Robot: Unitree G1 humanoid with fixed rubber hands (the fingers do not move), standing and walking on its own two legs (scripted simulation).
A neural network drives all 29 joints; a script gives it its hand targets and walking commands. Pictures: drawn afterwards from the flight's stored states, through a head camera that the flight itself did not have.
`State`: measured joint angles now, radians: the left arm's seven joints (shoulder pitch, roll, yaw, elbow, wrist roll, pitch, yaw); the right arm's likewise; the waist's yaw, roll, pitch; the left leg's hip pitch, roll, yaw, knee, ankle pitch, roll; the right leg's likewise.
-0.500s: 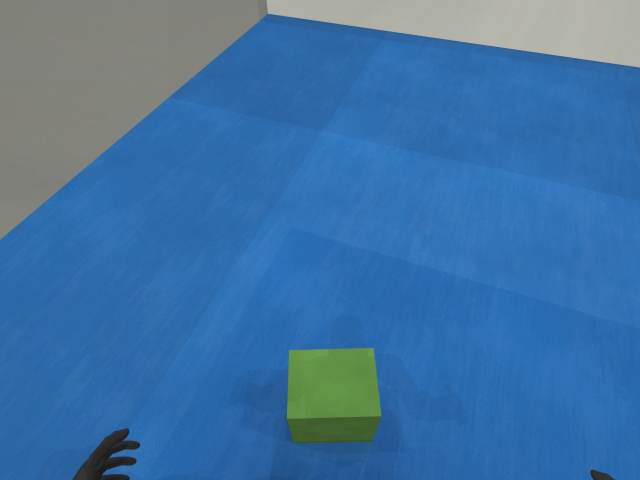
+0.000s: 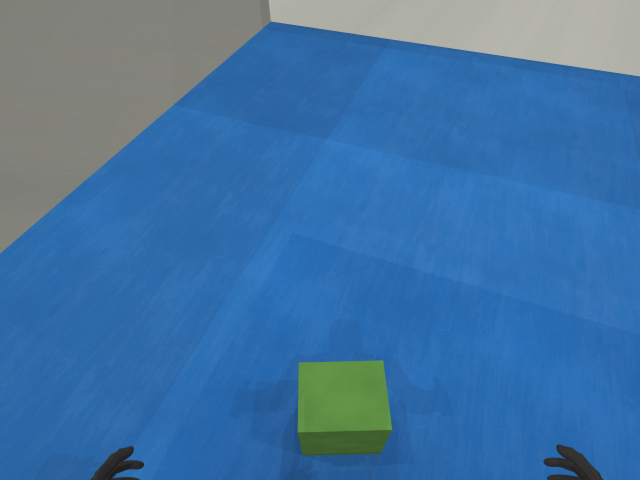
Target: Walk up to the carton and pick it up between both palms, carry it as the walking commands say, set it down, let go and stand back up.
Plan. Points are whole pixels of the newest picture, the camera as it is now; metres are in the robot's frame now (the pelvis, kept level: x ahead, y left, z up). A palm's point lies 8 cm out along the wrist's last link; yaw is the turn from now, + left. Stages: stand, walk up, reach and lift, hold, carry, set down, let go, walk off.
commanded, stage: walk up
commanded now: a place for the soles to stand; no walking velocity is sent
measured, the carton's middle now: (341, 409) +0.40 -0.01 -0.65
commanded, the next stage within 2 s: stand in 0.62 s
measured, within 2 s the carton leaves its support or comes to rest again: neither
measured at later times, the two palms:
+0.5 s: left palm out of the picture +0.11 +0.32 -0.11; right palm out of the picture +0.11 -0.30 -0.09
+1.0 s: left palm (128, 458) +0.17 +0.28 -0.10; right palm (585, 478) +0.16 -0.29 -0.09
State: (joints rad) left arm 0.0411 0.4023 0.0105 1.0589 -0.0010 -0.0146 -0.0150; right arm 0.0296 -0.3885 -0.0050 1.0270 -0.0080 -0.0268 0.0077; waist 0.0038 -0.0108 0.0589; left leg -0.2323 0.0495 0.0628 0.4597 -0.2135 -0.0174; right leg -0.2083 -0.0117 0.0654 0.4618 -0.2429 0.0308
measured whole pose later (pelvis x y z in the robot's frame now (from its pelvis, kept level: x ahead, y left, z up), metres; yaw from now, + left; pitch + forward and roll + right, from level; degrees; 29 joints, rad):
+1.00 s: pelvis -0.01 +0.00 -0.01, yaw +1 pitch -2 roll +0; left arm -0.01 0.32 0.13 0.68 0.09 0.16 -0.09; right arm 0.05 -0.34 -0.12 0.64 -0.06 0.16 0.06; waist -0.02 -0.02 0.23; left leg -0.25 0.03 0.04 0.53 -0.24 -0.02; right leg -0.22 -0.03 0.05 0.55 -0.29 0.04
